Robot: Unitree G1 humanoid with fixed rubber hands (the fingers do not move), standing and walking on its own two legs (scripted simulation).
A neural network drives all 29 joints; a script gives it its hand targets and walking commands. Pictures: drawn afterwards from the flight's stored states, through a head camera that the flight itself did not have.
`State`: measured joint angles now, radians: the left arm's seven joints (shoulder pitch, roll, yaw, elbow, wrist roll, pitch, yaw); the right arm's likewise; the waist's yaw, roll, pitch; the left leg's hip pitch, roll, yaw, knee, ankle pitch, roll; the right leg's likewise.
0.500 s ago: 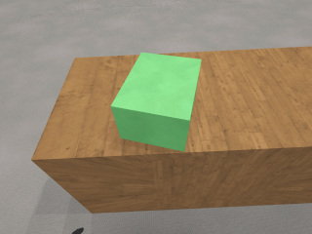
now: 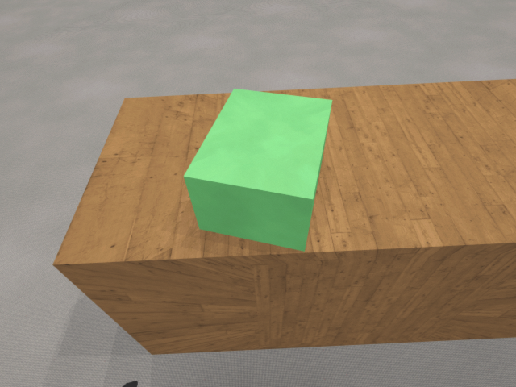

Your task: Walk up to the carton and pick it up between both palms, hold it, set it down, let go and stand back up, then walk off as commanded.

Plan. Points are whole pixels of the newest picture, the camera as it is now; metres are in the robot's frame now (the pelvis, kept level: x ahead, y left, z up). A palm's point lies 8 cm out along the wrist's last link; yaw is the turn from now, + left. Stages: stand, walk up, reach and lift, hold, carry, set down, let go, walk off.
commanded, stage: stand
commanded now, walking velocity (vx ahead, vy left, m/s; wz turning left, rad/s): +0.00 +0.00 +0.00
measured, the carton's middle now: (266, 163) +0.55 +0.02 +0.00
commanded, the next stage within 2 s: walk up in 0.14 s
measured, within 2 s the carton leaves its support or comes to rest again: neither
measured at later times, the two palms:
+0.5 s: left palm out of the picture +0.08 +0.27 -0.12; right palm out of the picture +0.07 -0.29 -0.12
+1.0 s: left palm (99, 358) +0.19 +0.31 -0.10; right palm out of the picture +0.08 -0.29 -0.11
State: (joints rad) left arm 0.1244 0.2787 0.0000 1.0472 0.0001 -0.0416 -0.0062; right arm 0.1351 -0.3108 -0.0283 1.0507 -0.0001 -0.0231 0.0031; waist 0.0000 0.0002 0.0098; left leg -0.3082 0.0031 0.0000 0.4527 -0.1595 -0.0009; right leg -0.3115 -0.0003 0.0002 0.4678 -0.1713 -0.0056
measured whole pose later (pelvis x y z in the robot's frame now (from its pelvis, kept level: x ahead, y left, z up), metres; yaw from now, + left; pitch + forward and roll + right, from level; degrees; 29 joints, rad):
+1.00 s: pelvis +0.08 +0.02 +0.00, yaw +1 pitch -1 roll +0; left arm 0.15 0.35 0.00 0.97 0.00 -0.05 -0.03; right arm 0.45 -0.35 -0.08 0.90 0.00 -0.07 0.01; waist -0.02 0.00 -0.03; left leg -0.18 -0.01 0.00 0.48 -0.28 0.02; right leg -0.41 -0.01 0.00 0.80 -0.39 -0.02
